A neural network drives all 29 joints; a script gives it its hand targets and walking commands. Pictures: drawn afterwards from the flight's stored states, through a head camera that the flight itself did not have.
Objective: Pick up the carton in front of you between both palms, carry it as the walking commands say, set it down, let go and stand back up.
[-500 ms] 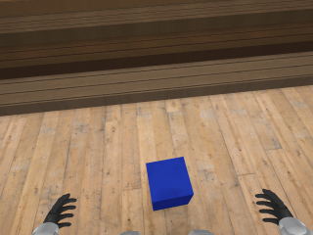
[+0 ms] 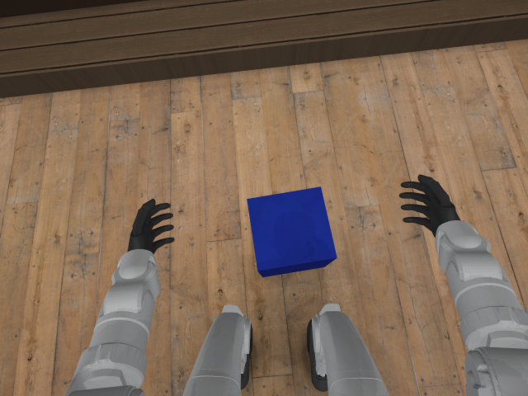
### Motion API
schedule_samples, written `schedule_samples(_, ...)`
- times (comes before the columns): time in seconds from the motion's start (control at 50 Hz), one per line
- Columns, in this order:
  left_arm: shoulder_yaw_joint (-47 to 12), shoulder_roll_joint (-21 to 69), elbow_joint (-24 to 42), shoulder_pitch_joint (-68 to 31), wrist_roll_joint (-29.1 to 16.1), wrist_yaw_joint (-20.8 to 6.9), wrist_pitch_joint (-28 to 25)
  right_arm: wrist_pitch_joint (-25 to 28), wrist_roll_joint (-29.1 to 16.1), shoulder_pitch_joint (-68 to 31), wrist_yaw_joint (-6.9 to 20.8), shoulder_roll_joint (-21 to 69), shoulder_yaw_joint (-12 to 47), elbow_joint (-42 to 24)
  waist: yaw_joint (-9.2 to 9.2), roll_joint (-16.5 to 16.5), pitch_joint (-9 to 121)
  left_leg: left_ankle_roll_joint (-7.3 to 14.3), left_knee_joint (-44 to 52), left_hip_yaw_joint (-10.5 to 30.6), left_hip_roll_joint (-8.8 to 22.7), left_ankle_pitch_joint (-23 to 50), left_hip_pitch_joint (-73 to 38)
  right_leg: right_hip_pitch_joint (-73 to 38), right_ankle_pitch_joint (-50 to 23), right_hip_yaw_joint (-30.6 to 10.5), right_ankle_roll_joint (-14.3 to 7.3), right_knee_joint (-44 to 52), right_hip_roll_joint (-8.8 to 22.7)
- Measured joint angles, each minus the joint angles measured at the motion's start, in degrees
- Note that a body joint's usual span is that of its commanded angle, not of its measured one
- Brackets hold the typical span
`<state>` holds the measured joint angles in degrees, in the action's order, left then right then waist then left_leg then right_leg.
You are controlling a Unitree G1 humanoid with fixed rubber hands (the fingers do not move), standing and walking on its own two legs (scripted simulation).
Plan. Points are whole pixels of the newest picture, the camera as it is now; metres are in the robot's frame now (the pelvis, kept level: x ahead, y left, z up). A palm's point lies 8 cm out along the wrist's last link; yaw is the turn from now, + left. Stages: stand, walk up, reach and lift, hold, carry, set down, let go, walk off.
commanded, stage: reach and lift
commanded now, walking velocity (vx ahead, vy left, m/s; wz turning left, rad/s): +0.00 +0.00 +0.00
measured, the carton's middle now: (289, 236) +0.42 -0.02 -0.57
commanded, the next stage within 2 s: none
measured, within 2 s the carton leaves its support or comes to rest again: neither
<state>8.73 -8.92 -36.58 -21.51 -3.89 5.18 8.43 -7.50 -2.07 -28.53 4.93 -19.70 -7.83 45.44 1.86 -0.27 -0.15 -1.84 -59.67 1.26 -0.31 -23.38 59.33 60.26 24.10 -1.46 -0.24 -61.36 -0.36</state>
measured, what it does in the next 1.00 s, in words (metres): lowers itself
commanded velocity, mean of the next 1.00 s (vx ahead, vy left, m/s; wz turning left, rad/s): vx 0.00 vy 0.00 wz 0.00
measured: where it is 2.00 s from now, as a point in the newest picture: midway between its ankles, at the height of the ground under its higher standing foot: (279, 366)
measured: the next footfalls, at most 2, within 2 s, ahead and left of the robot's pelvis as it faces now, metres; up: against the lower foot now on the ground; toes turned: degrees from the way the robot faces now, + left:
none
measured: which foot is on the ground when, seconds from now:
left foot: down 0.00-1.00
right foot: down 0.00-1.00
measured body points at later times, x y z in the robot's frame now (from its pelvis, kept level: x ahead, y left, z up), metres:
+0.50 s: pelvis -0.04 -0.01 -0.07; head +0.25 -0.04 +0.27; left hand +0.42 +0.17 -0.19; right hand +0.48 -0.21 -0.19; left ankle +0.04 +0.14 -0.66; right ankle +0.04 -0.11 -0.66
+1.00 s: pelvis -0.08 +0.00 -0.26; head +0.27 -0.02 +0.02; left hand +0.41 +0.18 -0.43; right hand +0.46 -0.21 -0.43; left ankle +0.04 +0.14 -0.66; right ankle +0.04 -0.11 -0.66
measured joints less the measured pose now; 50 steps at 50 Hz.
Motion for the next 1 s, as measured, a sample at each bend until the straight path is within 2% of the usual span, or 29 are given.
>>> schedule_samples(0.16,4.0,2.5,-3.1,-17.4,0.0,3.0,0.6,-0.3,0.3,-20.2,0.5,-1.4,-1.7,7.3,1.06,0.2,0.0,-0.9,-3.3,0.2,0.1,3.5,14.8,15.3,-3.5,-0.2,-0.4,-3.8,-0.6)
schedule_samples(0.3,9.0,4.7,-5.2,-30.8,2.0,4.3,2.0,-1.3,2.9,-35.2,0.7,-2.5,-3.6,12.8,2.05,0.2,-0.5,-1.4,-5.8,0.1,0.3,5.0,24.1,24.9,-5.1,-0.6,-0.6,-6.5,-1.1)
schedule_samples(0.44,14.1,7.1,-6.1,-33.0,6.3,3.2,-0.5,0.4,6.5,-38.2,0.4,-0.9,-6.4,14.3,1.9,0.4,2.1,-1.6,-6.3,-0.1,0.3,5.1,30.4,31.5,-5.3,-1.2,-0.7,-7.4,-1.5)
schedule_samples(0.56,15.8,7.1,-9.3,-32.0,7.6,2.0,-4.0,2.7,7.2,-36.1,-1.0,0.9,-7.1,14.8,1.2,0.3,5.9,-1.6,-13.5,-0.3,0.0,1.7,39.2,40.5,-2.0,-1.6,-0.5,-14.6,-1.7)
schedule_samples(0.68,12.3,5.3,-10.9,-31.8,3.7,2.5,-6.8,4.9,3.5,-33.9,-3.2,0.4,-4.1,12.9,0.54,0.0,6.4,-1.7,-25.2,-0.2,-1.1,-2.6,50.4,51.6,2.4,-1.8,-0.1,-26.4,-1.5)
schedule_samples(0.86,4.4,2.0,-6.6,-33.4,-3.8,5.3,-6.3,4.9,-4.4,-35.2,-4.9,-4.0,1.8,8.4,-0.02,-0.7,-0.2,-1.9,-42.8,0.3,-2.6,-6.1,62.6,63.3,6.0,-1.8,0.7,-43.6,-1.5)
schedule_samples(1.0,3.2,0.8,-10.4,-40.1,-5.5,6.3,-4.6,4.1,-7.4,-42.3,-4.5,-6.8,3.8,14.2,-0.1,-0.9,-6.6,-2.3,-51.4,0.2,-3.2,-5.7,67.1,67.7,5.6,-1.9,1.2,-52.0,-1.6)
